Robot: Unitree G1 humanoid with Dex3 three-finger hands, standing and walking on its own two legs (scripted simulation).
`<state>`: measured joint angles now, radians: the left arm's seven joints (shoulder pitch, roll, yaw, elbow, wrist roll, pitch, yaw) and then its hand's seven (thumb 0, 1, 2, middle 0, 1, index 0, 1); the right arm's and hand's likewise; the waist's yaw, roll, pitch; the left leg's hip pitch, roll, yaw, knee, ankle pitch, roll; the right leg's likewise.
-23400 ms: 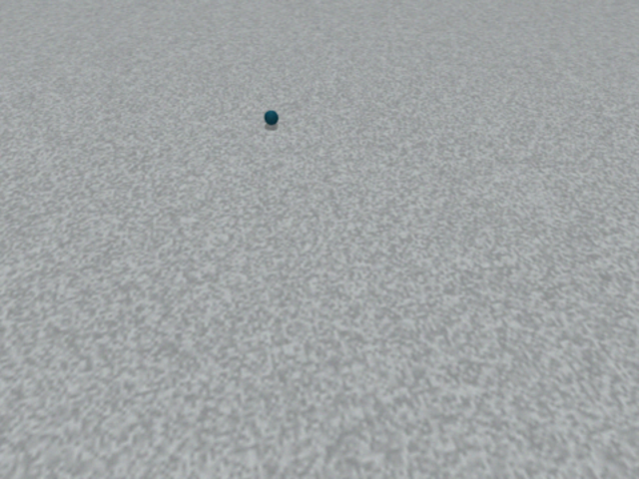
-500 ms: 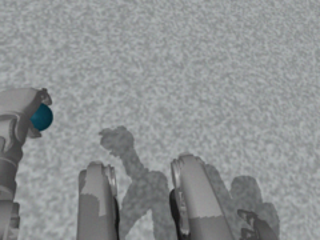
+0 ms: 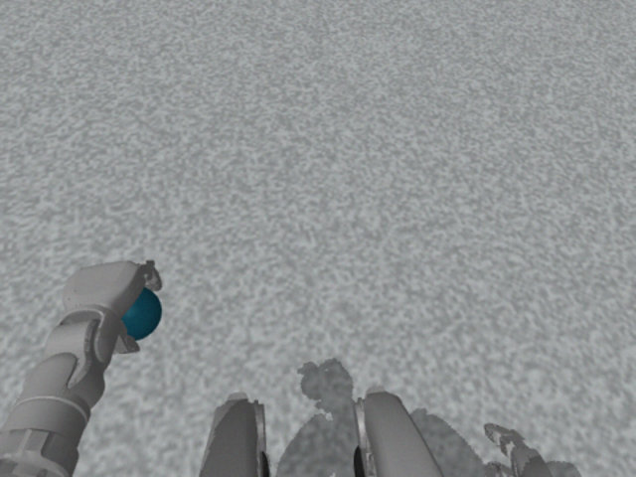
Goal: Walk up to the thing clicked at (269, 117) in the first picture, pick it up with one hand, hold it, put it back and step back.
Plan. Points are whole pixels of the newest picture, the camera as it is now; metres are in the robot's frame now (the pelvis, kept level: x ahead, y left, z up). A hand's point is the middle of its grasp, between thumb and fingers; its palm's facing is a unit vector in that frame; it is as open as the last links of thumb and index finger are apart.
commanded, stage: lift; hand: left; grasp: from above
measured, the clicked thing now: (132, 313) +0.38 +0.25 -0.10
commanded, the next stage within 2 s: hold in 0.56 s
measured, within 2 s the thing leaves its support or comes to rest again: neither
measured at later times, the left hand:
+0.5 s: hand (108, 277) +0.37 +0.23 +0.03, palm faces -0.44 -0.08 -0.90, open 10.0 cm
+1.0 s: hand (95, 242) +0.38 +0.22 +0.09, palm faces -0.44 -0.06 -0.89, open 9.9 cm
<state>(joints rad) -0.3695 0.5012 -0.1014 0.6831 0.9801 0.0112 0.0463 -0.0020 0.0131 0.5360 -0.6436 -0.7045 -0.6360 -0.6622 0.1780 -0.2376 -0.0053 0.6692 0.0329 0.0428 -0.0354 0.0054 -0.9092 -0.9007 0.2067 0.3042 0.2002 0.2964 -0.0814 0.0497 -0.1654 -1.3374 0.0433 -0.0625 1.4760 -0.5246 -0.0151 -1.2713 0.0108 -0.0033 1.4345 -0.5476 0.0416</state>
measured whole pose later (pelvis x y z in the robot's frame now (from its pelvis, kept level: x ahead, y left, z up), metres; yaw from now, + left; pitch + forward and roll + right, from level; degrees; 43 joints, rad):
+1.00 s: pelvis +0.07 +0.00 +0.14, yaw +0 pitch +7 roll +0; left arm -0.31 0.38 -0.21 0.76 0.99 0.03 0.05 0.00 0.03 0.47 -0.68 -0.67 -0.68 -0.62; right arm 0.24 -0.25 -0.05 0.71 0.05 0.03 -0.04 0.01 -0.90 -0.90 0.21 0.30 0.20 0.30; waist -0.03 0.04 -0.07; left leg -0.49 0.04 0.02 0.70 -0.33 -0.01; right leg -0.47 -0.01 0.05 0.69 -0.34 0.03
